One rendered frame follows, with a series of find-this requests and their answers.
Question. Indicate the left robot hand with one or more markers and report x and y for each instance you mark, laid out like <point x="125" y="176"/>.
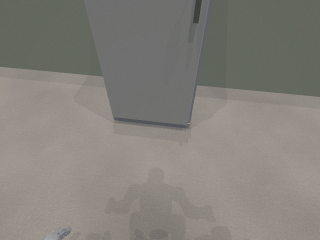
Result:
<point x="58" y="233"/>

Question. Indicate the fridge door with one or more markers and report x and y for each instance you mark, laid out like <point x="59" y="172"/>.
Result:
<point x="148" y="52"/>

